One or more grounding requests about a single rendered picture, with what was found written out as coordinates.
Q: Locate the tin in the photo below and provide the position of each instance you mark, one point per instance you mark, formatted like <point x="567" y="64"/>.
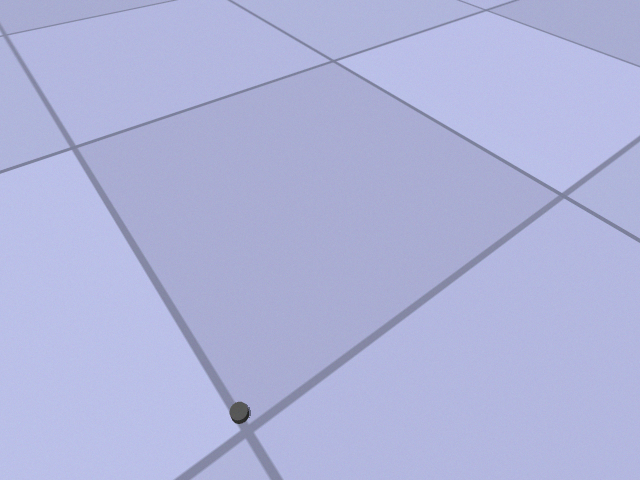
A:
<point x="239" y="412"/>

